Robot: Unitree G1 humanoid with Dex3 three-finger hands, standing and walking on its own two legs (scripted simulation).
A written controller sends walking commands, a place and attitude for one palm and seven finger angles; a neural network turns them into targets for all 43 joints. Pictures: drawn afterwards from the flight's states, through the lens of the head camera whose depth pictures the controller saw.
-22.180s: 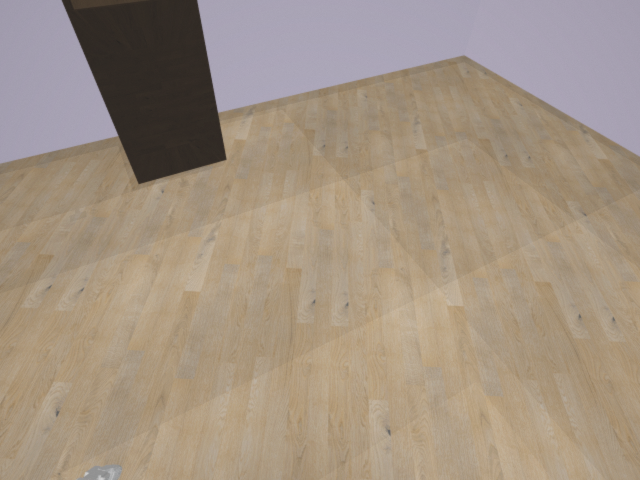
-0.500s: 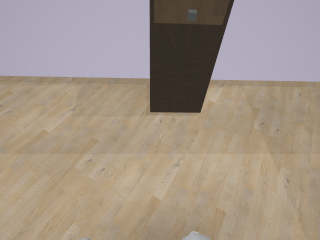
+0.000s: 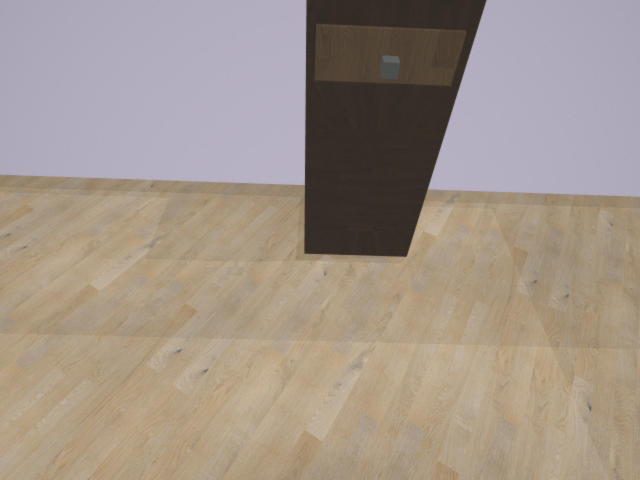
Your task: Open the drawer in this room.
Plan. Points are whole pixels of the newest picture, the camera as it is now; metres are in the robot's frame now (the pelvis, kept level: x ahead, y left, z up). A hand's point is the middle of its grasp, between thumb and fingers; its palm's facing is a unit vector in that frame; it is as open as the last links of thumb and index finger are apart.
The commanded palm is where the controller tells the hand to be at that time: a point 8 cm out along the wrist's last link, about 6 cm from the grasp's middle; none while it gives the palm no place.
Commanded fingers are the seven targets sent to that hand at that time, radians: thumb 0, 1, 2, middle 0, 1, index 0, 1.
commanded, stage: stand and wait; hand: left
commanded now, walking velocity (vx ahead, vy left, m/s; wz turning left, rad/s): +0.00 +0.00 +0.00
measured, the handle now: (388, 64) +1.08 -0.10 +0.05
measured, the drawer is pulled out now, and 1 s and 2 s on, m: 0.00 0.00 0.00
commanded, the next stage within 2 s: look at it before walking up in 0.42 s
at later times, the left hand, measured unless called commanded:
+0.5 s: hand out of the picture +0.00 +0.17 -0.18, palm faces +0.04 -0.99 -0.15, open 7.4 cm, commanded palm none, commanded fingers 0.00 0.90 0.90 -0.20 -0.30 -0.20 -0.30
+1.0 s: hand out of the picture +0.02 +0.19 -0.18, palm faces +0.02 -0.99 -0.17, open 7.4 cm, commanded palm none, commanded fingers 0.00 0.90 0.90 -0.20 -0.30 -0.20 -0.30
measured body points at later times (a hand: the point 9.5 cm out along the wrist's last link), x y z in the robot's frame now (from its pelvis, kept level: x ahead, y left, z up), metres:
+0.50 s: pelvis +0.02 +0.02 +0.00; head +0.03 +0.03 +0.45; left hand +0.00 +0.23 -0.16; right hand +0.00 -0.18 -0.16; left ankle -0.03 +0.13 -0.74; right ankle +0.02 -0.10 -0.74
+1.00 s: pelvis +0.03 +0.03 +0.00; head +0.04 +0.03 +0.45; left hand +0.02 +0.24 -0.16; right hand +0.00 -0.18 -0.16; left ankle -0.03 +0.13 -0.74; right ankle +0.02 -0.10 -0.74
